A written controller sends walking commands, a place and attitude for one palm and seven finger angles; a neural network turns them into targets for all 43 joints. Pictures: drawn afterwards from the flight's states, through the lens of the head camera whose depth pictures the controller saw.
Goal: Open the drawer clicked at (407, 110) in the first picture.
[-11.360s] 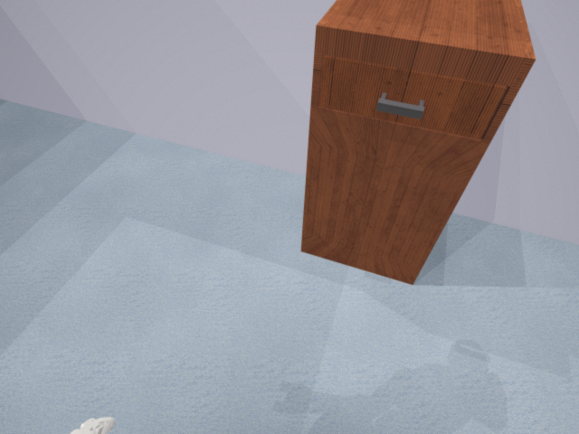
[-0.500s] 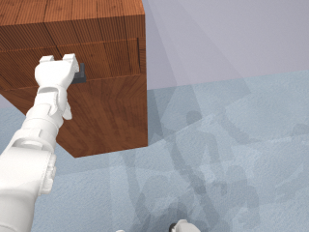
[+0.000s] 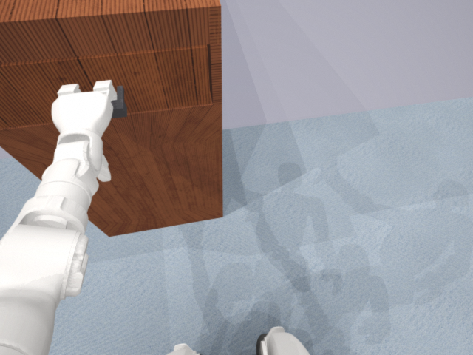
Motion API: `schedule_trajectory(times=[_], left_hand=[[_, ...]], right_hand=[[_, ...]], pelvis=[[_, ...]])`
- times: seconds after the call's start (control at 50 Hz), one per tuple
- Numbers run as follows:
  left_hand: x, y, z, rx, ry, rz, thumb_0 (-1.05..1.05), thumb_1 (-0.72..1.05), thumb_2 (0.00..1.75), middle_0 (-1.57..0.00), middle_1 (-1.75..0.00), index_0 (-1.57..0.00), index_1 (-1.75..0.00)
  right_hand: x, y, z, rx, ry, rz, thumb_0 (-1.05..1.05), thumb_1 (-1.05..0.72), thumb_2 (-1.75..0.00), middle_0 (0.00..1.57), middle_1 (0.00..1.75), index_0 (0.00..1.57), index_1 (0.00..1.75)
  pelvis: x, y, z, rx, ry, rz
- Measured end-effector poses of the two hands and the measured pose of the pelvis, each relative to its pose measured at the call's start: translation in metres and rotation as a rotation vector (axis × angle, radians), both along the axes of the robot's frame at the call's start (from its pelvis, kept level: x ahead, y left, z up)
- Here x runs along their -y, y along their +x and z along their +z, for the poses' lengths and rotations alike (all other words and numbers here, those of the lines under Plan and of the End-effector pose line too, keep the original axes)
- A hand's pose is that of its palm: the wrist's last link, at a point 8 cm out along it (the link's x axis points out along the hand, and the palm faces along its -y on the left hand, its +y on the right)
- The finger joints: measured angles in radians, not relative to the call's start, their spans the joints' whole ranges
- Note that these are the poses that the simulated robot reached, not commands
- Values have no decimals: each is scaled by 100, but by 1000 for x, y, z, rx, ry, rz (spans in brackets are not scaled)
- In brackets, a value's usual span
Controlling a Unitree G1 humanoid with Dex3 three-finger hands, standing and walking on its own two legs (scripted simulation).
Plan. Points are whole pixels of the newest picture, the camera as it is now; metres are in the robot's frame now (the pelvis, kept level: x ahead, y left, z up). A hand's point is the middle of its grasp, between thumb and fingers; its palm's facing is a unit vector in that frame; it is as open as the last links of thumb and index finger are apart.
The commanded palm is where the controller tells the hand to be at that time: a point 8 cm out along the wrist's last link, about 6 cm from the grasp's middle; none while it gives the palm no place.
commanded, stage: lower the fingers behind the handle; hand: left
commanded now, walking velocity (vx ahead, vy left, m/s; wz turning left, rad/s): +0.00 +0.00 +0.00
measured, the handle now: (93, 102) +0.56 +0.21 +0.05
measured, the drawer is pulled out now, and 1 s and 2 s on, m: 0.00 0.00 0.03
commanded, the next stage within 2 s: close the thumb around the handle in 0.18 s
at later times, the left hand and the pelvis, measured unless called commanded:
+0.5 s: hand (96, 133) +0.51 +0.21 +0.02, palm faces -0.05 -0.01 -1.00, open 12.5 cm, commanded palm +0.49 +0.22 +0.08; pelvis +0.01 +0.00 +0.00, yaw +0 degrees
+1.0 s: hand (96, 133) +0.51 +0.21 +0.03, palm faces -0.05 -0.02 -1.00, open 5.7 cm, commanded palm +0.48 +0.22 +0.08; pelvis +0.01 -0.01 +0.00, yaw +0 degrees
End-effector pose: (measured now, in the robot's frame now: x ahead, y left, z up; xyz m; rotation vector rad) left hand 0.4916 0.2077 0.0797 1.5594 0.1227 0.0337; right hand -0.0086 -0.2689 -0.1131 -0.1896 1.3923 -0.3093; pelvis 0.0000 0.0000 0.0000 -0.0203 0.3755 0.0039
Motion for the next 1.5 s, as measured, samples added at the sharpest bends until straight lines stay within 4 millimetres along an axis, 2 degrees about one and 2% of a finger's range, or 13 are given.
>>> schedule_trajectory(times=[0.32, 0.42, 0.54, 0.84, 0.92, 1.3, 1.5], left_hand=[[-2, -3, -1, 18, -6, -24, 0, -48, 30, -30, -121, -31, -120], [-1, -2, -1, 16, -2, -15, 0, -41, 34, -30, -121, -32, -121], [-1, -1, 0, 3, -3, -8, 0, -19, 43, -31, -122, -33, -124], [-1, -1, 1, 5, -2, -9, 0, 58, 77, -36, -130, -38, -132], [-1, -2, 2, 4, -6, -9, 0, 72, 83, -36, -132, -38, -134], [0, -4, 1, 9, -3, -6, 0, 74, 81, -34, -135, -36, -135], [0, -18, 0, 24, -17, -15, 1, 75, 80, -31, -135, -35, -135]], right_hand=[[0, -2, -1, -17, 8, 2, 0, -90, -90, 21, 30, 20, 30], [1, 1, -1, -17, 7, 2, 0, -90, -90, 21, 30, 20, 30], [3, 7, 1, -2, 1, 1, 0, -90, -90, 21, 30, 20, 30], [6, 13, 0, 1, 4, 7, 0, -90, -90, 21, 30, 20, 30], [6, 14, 0, 3, 7, 4, 0, -90, -90, 21, 30, 20, 30], [5, 21, 2, 13, 14, -6, 0, -90, -90, 21, 30, 20, 30], [-1, 48, 4, 61, 38, -5, 0, -90, -90, 21, 30, 20, 30]], pelvis=[[0, 4, -1, -3, -2, -1], [1, 5, 1, 0, -1, 0], [2, 7, 2, 3, 0, -1], [5, 10, 2, 2, 1, 0], [5, 11, 3, 3, 1, -2], [4, 17, 5, 9, 1, -11], [1, 30, 11, 30, 2, -21]])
